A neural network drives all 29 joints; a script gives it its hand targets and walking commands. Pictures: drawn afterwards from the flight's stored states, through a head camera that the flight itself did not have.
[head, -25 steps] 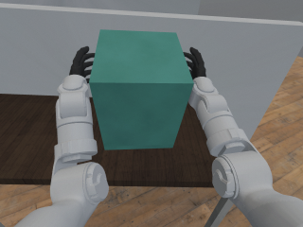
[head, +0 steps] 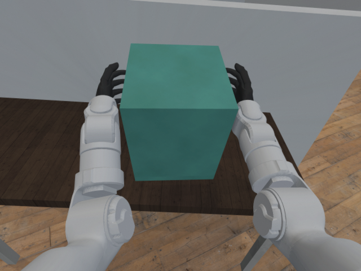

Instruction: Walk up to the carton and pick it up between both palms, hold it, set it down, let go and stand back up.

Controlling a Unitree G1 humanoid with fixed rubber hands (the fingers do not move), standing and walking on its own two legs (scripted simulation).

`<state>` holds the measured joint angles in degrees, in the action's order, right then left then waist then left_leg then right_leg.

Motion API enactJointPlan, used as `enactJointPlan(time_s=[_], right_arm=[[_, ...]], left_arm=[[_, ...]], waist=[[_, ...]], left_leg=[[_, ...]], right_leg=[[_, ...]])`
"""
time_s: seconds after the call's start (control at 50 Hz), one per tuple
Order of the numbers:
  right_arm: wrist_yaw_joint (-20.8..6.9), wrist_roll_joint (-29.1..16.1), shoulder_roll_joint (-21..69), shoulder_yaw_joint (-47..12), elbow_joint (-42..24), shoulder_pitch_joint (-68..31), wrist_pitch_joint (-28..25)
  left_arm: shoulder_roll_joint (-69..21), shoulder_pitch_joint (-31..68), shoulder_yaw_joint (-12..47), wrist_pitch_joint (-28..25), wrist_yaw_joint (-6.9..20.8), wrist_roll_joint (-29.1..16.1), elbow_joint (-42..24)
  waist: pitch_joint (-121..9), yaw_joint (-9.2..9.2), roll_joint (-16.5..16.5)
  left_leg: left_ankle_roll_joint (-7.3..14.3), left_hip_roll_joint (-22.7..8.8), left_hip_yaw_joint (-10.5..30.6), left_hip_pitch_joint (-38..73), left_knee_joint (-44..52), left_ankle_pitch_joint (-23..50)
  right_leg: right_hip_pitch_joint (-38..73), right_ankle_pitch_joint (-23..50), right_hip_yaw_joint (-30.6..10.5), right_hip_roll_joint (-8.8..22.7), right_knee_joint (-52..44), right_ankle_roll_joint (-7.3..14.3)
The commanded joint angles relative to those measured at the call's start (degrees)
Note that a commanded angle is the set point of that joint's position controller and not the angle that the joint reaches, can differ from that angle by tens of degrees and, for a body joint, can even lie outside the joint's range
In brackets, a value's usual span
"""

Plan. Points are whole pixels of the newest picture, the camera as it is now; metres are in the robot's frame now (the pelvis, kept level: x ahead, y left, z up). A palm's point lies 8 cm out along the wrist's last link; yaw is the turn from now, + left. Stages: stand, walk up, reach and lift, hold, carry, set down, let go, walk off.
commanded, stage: set down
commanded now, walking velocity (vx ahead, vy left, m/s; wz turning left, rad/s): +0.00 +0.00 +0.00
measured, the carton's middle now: (175, 116) +0.42 +0.00 +0.16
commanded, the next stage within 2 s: none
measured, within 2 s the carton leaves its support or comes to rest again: neither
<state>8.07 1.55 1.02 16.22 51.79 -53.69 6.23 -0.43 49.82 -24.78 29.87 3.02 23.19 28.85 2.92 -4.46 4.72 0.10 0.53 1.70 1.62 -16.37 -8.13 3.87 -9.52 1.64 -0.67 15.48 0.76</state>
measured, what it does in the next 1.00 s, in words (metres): stands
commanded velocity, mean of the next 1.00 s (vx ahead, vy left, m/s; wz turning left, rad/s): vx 0.00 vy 0.00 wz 0.00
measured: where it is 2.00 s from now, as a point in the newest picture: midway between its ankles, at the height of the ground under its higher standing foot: outside the picture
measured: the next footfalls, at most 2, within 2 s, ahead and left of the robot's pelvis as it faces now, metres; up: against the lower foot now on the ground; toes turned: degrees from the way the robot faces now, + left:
none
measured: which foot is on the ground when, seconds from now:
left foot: down 0.00-1.00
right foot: down 0.00-1.00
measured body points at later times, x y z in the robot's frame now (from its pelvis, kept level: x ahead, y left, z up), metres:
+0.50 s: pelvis +0.01 +0.00 +0.00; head -0.02 +0.03 +0.45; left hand +0.43 +0.14 +0.17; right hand +0.42 -0.16 +0.18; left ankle +0.02 +0.12 -0.75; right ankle +0.00 -0.11 -0.75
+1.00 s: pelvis +0.01 +0.00 +0.00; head +0.00 +0.03 +0.45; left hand +0.43 +0.14 +0.14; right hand +0.42 -0.16 +0.15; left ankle +0.02 +0.12 -0.75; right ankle +0.00 -0.11 -0.75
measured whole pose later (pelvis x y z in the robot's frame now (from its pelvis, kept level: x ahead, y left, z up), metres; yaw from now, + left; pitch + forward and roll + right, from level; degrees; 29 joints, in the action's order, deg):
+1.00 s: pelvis +0.01 +0.00 +0.00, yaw -1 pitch -5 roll +0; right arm 4.9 10.9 3.2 25.1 55.0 -48.2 -2.2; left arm -2.9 44.9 -25.7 16.8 -0.2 20.9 38.5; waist 2.2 -1.9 4.1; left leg -0.2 -0.5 -0.7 -2.5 -16.4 -8.9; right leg -0.7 -9.7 2.1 -0.9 15.5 1.1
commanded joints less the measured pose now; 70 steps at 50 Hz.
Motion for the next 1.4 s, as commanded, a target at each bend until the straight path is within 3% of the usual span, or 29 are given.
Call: enactJointPlan(time_s=[0.0,0.18,0.3,0.44,0.58,0.74,1.06,1.38], right_arm=[[-6.8,-0.8,23.7,-12.4,-10.7,-35.4,-5.1],[-7.3,-1.4,24.0,-14.2,-10.2,-33.3,-8.1],[-7.4,-1.5,24.0,-14.1,-7.1,-30.6,-7.4],[-7.6,-0.7,26.3,-14.9,-8.3,-31.2,-7.6],[-8.4,2.9,28.1,-13.3,-8.0,-30.9,-9.1],[-9.5,7.7,27.5,-7.4,-3.8,-27.9,-9.9],[-11.8,10.5,27.6,-4.7,-2.4,-27.1,-12.0],[-12.6,14.5,29.5,-1.8,-1.3,-23.3,-12.3]], left_arm=[[-26.7,33.7,18.8,-3.9,7.3,-6.9,-3.3],[-30.1,34.6,25.6,-8.0,4.1,-9.4,-6.4],[-28.9,31.7,23.3,-8.1,4.2,-8.3,-3.4],[-28.4,31.8,20.7,-9.8,4.6,-7.9,-1.7],[-28.7,33.8,20.1,-13.2,3.9,-8.3,0.1],[-28.3,33.5,17.8,-15.2,3.7,-7.1,4.0],[-29.2,32.3,16.4,-18.0,1.9,-6.0,5.4],[-28.6,30.1,13.5,-20.4,1.9,-4.8,8.1]], waist=[[-21.4,-0.56,-4.4],[-26.1,-1.25,-8.4],[-21.4,-0.34,-7.2],[-22.6,1.23,-4.6],[-26.3,1.71,-3.5],[-25.0,1.47,-4.6],[-28.6,3.22,-5.8],[-28.9,3.44,-5.0]], left_leg=[[-1.5,1.0,-5.4,8.4,-0.4,11.1],[-4.4,0.0,-4.5,12.8,-4.1,21.8],[-3.6,0.4,-4.7,9.2,-2.8,18.2],[-2.0,1.2,-5.2,5.2,-1.5,15.2],[-1.4,1.1,-5.7,2.9,-0.4,12.2],[-1.8,0.6,-6.3,2.6,0.6,9.7],[-3.1,-0.2,-6.8,4.8,-1.4,17.1],[-2.1,-0.2,-7.4,0.4,-1.0,16.8]], right_leg=[[0.1,10.4,5.9,-1.3,-1.6,-3.8],[-1.4,14.6,6.4,-2.3,-0.9,-2.7],[0.2,15.6,5.7,-1.6,-0.6,-3.3],[3.7,19.9,5.0,-1.2,0.8,-4.4],[4.4,21.1,4.7,-1.0,1.3,-4.6],[1.8,17.7,4.7,-0.7,0.3,-4.2],[-0.8,19.7,5.3,-1.2,1.0,-3.5],[1.3,25.0,4.4,-0.4,2.4,-4.2]])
